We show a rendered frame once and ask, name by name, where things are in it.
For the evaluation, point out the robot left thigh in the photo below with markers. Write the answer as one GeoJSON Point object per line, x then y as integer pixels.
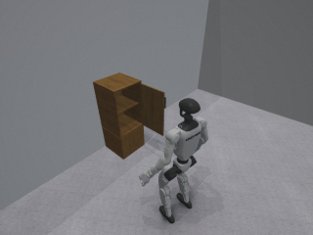
{"type": "Point", "coordinates": [166, 175]}

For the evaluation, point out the left robot upper arm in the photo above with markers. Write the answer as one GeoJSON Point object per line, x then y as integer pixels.
{"type": "Point", "coordinates": [171, 138]}

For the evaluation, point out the robot right forearm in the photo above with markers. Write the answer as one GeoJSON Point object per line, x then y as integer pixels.
{"type": "Point", "coordinates": [200, 143]}

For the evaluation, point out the left robot hand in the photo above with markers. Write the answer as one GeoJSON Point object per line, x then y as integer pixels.
{"type": "Point", "coordinates": [145, 178]}

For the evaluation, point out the robot left foot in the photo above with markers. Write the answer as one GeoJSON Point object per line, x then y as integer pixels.
{"type": "Point", "coordinates": [170, 218]}

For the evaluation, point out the cupboard door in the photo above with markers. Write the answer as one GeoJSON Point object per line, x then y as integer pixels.
{"type": "Point", "coordinates": [152, 103]}

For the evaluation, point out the robot left forearm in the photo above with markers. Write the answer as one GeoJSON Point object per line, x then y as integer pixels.
{"type": "Point", "coordinates": [156, 168]}

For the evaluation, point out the right robot upper arm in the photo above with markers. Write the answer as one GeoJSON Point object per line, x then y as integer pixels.
{"type": "Point", "coordinates": [204, 132]}

